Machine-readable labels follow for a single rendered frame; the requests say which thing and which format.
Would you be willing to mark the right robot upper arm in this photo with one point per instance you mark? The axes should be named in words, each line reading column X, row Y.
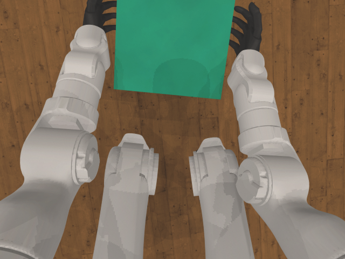
column 277, row 188

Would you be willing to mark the left robot upper arm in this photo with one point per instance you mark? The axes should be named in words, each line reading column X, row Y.
column 55, row 163

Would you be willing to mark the carton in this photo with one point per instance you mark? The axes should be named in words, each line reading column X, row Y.
column 176, row 47

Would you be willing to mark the robot left hand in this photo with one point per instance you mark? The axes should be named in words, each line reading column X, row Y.
column 93, row 14

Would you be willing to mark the left robot shin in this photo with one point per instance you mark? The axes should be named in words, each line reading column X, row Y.
column 113, row 157

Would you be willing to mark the robot right forearm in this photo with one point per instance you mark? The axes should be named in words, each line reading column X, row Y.
column 257, row 114

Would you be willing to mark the robot left forearm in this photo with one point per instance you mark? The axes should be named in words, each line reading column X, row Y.
column 79, row 86

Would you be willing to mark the robot shin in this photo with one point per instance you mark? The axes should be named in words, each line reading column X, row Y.
column 230, row 156
column 113, row 157

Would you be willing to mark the robot right hand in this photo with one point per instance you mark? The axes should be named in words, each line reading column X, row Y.
column 251, row 38

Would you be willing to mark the right robot shin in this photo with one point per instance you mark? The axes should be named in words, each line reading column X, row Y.
column 230, row 156

